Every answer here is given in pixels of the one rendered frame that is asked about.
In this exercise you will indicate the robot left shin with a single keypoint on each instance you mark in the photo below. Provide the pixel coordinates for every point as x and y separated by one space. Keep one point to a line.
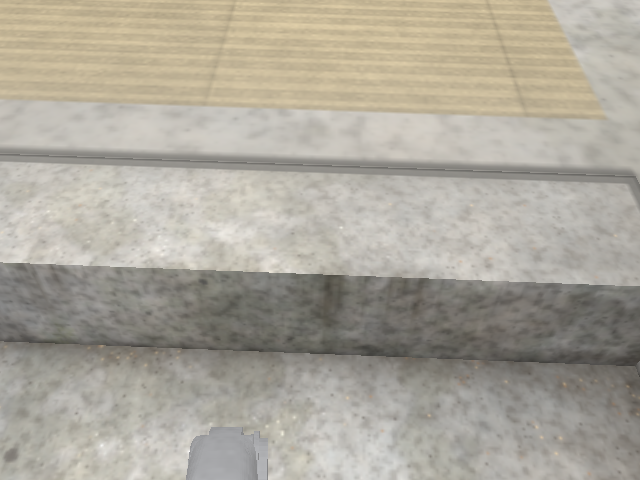
195 440

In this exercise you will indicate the robot left thigh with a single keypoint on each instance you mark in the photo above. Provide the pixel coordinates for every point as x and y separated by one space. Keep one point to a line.
227 454

